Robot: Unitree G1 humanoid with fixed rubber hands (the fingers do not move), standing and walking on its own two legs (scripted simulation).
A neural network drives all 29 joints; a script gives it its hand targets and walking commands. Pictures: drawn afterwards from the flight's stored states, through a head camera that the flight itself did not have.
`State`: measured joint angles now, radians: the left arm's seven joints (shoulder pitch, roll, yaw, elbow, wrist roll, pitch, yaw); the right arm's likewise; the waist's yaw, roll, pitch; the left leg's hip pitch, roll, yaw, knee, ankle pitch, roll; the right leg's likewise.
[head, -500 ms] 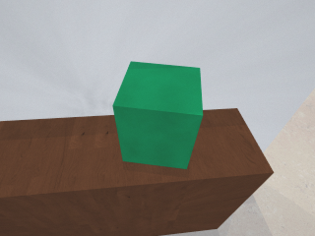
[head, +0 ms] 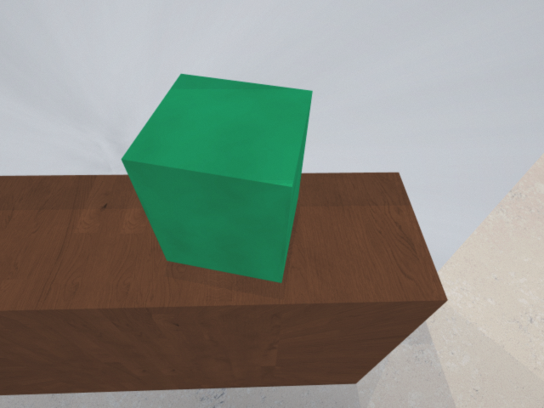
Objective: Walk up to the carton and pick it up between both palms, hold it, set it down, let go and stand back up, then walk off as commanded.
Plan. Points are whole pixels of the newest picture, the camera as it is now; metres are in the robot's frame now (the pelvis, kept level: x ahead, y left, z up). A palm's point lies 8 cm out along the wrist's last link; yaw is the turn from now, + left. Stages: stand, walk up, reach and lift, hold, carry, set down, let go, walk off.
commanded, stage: walk up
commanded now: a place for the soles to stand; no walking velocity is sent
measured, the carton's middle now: (233, 183) +0.46 +0.07 +0.06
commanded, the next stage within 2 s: none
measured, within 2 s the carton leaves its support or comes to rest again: neither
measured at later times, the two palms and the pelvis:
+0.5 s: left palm out of the picture +0.04 +0.32 -0.09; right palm out of the picture +0.13 -0.30 -0.11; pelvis +0.00 +0.00 +0.00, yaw +3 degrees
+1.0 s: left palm out of the picture +0.03 +0.32 -0.11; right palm out of the picture +0.11 -0.27 -0.09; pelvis +0.00 +0.02 +0.01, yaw +5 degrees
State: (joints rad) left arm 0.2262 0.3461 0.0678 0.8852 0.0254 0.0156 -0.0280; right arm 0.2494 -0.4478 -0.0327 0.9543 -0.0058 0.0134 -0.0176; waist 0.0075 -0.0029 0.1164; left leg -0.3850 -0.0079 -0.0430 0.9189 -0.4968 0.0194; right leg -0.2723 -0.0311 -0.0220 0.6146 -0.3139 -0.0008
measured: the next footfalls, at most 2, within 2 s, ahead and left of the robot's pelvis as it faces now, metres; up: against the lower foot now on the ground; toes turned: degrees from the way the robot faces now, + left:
left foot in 0.14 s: +0.04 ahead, +0.11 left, +0.00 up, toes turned +1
right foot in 0.40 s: +0.05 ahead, -0.11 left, +0.00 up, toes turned +3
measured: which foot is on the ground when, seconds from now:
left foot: up 0.00-0.12, down 0.14-0.42, up 0.44-0.64, down 0.66-1.00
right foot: down 0.00-0.16, up 0.18-0.38, down 0.40-1.00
